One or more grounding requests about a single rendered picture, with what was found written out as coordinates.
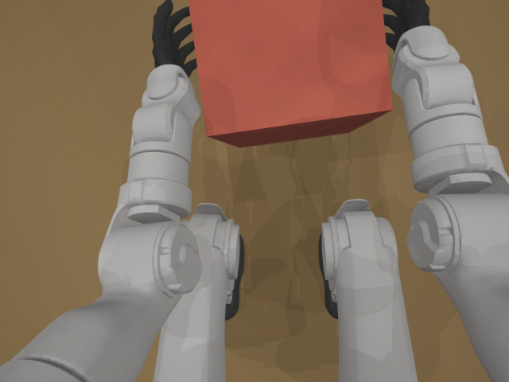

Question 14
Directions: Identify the right robot hand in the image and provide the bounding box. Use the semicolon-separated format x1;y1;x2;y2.
382;0;430;52

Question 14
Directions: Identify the right robot forearm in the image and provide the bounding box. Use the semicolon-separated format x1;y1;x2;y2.
391;25;509;196

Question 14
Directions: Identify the left robot forearm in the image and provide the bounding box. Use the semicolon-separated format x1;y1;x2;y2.
98;64;200;273

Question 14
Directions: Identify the robot left foot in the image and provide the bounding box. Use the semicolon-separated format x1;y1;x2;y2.
225;234;244;321

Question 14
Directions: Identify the left robot upper arm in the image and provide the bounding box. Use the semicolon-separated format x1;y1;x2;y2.
0;221;203;382

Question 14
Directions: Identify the left robot hand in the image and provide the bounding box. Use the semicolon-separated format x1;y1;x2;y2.
152;0;197;78

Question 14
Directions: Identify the carton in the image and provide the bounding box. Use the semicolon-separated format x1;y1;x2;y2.
188;0;393;148

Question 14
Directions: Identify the right robot upper arm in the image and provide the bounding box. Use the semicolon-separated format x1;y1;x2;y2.
406;193;509;382

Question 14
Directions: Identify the right robot shin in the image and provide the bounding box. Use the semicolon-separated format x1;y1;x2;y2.
328;199;398;302

